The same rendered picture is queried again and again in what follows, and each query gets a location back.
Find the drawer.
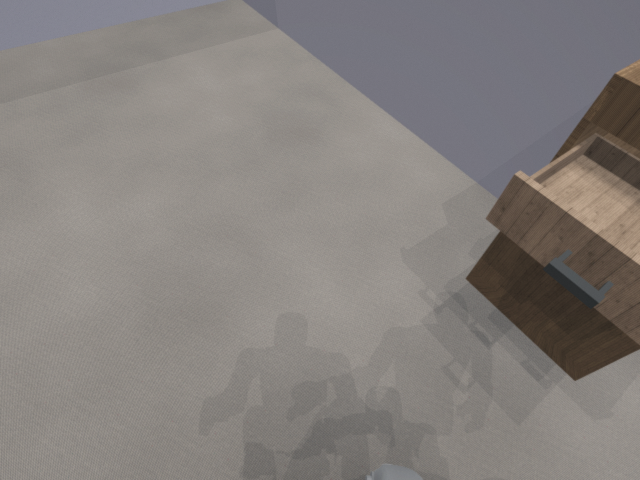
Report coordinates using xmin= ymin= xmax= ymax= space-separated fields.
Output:
xmin=486 ymin=133 xmax=640 ymax=345

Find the handle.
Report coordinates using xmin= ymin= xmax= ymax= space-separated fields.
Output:
xmin=543 ymin=249 xmax=614 ymax=309

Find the cabinet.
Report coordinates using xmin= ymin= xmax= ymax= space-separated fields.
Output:
xmin=466 ymin=59 xmax=640 ymax=381

